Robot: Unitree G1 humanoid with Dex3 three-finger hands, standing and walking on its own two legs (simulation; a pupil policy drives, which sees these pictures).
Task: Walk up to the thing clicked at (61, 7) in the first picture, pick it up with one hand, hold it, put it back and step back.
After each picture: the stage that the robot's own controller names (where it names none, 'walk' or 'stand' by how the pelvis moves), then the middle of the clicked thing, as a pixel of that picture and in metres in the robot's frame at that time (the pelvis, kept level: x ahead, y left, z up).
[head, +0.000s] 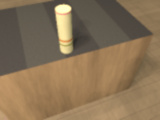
stand; (65, 31) +0.67 +0.10 +0.00
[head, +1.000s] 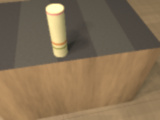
rise first; (58, 33) +0.61 +0.14 +0.03
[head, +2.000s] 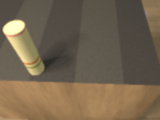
rise first; (27, 51) +0.47 +0.26 +0.02
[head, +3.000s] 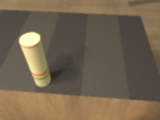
stand; (37, 62) +0.46 +0.20 +0.01
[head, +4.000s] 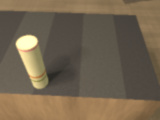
stand; (34, 65) +0.45 +0.21 -0.01
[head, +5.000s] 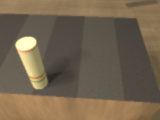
stand; (34, 66) +0.46 +0.22 -0.01
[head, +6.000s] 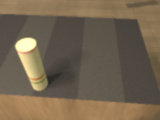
stand; (34, 67) +0.45 +0.22 -0.01
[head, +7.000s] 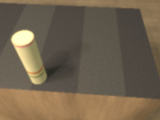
rise first; (32, 60) +0.45 +0.22 +0.00
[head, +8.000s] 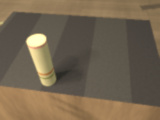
rise first; (43, 62) +0.46 +0.21 +0.00
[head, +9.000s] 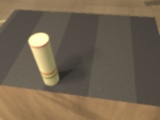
go down; (46, 62) +0.46 +0.20 +0.00
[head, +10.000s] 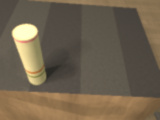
go down; (32, 58) +0.44 +0.18 +0.04
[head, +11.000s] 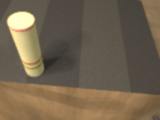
close in; (29, 49) +0.45 +0.18 +0.05
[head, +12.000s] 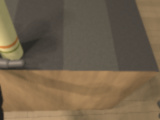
close; (1, 30) +0.48 +0.21 +0.09
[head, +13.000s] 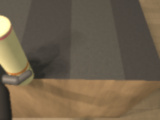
lift; (12, 57) +0.40 +0.20 +0.08
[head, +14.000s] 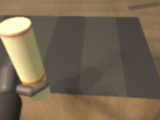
lift; (29, 65) +0.32 +0.16 +0.17
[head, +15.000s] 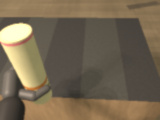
hold; (31, 70) +0.31 +0.16 +0.16
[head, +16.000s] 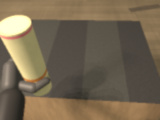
hold; (30, 62) +0.32 +0.16 +0.18
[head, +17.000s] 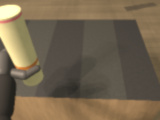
crouch; (22, 51) +0.37 +0.18 +0.18
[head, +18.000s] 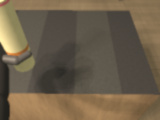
lower; (12, 37) +0.43 +0.21 +0.17
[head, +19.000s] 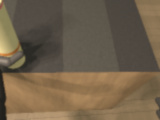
lower; (3, 37) +0.46 +0.20 +0.09
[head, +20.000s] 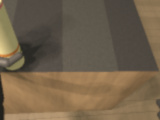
lower; (2, 38) +0.46 +0.20 +0.09
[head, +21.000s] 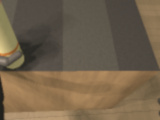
lower; (1, 36) +0.46 +0.20 +0.09
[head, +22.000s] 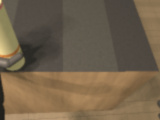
lower; (2, 38) +0.46 +0.20 +0.09
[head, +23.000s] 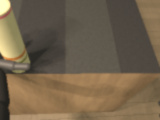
open; (9, 42) +0.45 +0.19 +0.08
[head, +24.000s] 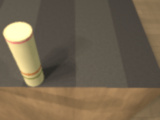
sink last; (27, 59) +0.42 +0.17 +0.05
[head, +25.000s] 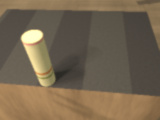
stand; (41, 61) +0.45 +0.20 +0.04
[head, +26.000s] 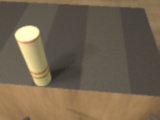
stand; (36, 60) +0.43 +0.19 +0.05
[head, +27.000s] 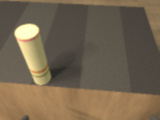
stand; (36, 58) +0.44 +0.19 +0.06
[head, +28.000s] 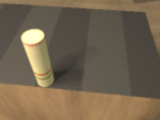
stand; (40, 61) +0.43 +0.18 +0.03
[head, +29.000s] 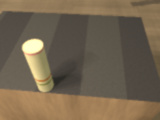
walk; (40, 68) +0.44 +0.19 +0.00
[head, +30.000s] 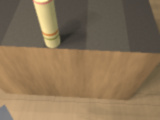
walk; (48, 22) +0.60 +0.16 +0.02
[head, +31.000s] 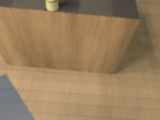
walk; out of the picture +0.91 +0.17 +0.01
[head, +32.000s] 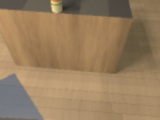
stand; out of the picture +1.04 +0.20 +0.01
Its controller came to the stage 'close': yes
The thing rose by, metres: 0.20
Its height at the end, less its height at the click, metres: +0.00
